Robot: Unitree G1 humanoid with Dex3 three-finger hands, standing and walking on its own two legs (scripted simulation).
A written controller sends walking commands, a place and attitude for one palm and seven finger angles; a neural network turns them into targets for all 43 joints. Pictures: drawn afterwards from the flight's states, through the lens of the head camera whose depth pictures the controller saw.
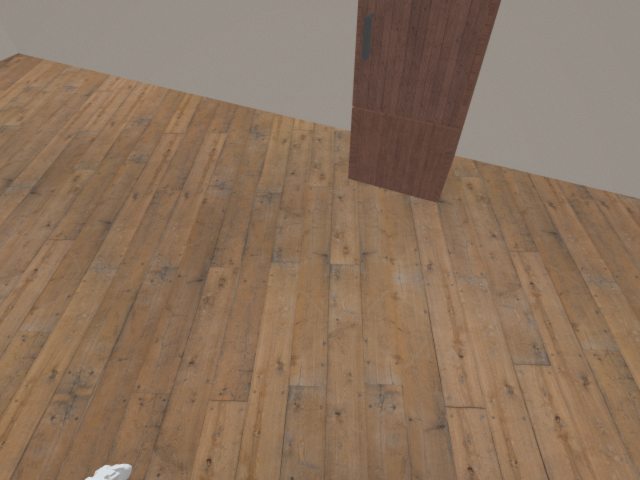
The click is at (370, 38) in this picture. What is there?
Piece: cupboard door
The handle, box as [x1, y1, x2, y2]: [361, 13, 374, 59]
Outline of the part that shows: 374,13 371,13 368,16 364,17 361,58 365,59 368,57 368,54 370,52 369,40 371,18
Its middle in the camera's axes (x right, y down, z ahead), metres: +0.17 -0.73 +1.39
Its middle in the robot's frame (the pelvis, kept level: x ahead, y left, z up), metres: +1.53 -0.10 -0.06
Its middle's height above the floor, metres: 0.71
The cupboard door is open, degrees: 0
